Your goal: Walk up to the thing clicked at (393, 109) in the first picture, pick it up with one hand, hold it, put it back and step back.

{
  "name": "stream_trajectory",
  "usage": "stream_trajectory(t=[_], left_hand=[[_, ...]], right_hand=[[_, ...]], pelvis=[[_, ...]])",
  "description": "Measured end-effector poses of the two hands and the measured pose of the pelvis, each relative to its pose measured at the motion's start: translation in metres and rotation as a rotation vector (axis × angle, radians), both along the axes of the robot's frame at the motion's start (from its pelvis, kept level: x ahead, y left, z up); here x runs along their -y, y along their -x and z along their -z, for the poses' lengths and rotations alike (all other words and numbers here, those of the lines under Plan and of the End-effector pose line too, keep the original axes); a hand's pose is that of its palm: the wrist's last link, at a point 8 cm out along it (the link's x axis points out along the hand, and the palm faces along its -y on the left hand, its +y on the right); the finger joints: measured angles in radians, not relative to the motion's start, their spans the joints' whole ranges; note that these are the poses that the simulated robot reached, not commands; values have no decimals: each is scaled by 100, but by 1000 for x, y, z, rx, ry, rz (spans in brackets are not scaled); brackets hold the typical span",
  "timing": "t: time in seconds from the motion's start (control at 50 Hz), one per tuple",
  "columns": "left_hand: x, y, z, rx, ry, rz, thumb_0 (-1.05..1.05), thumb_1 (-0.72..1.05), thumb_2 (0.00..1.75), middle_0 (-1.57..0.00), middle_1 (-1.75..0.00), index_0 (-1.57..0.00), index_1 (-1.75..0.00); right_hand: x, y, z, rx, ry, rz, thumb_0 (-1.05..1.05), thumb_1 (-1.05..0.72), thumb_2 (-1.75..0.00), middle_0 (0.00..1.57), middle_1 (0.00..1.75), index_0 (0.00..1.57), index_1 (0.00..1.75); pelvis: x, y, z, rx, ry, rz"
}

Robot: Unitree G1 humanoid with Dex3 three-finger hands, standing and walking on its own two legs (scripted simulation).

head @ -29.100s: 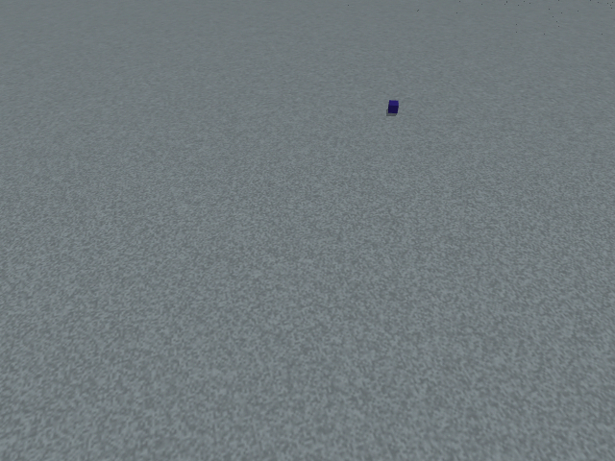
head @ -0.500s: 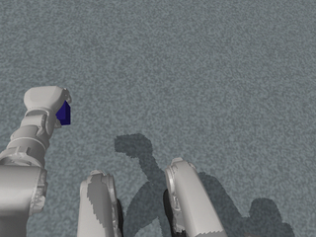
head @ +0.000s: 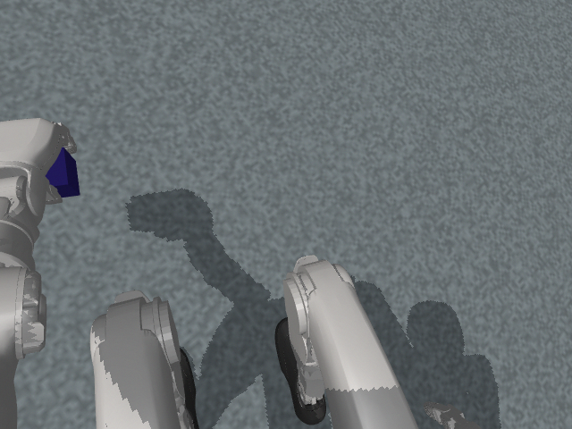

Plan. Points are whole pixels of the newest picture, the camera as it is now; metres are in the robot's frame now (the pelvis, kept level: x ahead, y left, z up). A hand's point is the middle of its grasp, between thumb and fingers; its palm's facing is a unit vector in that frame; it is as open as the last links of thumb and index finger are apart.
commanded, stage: crouch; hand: left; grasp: from above
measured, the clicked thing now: (47, 175) +0.51 +0.27 -0.20
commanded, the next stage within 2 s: lower in 0.50 s
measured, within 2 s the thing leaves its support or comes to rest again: rests again in 2.00 s
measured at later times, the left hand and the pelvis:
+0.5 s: hand (48, 173) +0.51 +0.27 -0.21, palm faces -0.45 -0.04 -0.89, open 8.4 cm; pelvis -0.01 +0.00 -0.05, yaw -3 degrees
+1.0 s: hand (65, 182) +0.51 +0.27 -0.26, palm faces -0.47 -0.05 -0.88, open 8.4 cm; pelvis +0.00 +0.00 -0.07, yaw -5 degrees
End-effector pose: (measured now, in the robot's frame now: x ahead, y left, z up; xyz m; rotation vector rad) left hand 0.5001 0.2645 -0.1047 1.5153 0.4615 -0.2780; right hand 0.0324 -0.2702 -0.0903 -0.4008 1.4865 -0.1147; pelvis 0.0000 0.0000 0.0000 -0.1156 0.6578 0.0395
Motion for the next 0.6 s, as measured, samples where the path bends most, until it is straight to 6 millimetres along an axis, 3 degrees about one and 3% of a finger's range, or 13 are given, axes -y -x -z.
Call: stream_trajectory(t=[0.26, 0.6], left_hand=[[-5, -8, 32, 12, -5, 0, 0, 27, 21, -85, -31, -88, -27], [-8, -23, 54, 5, -16, -7, 0, 28, 20, -84, -31, -87, -28]], right_hand=[[-9, 29, 26, -52, 4, 17, 1, -90, -89, 21, 30, 20, 30], [-14, 23, 42, -50, -1, -14, 0, -91, -89, 21, 30, 20, 30]], pelvis=[[-1, 6, 35, 38, 20, 15], [-2, 4, 54, 52, 37, 27]])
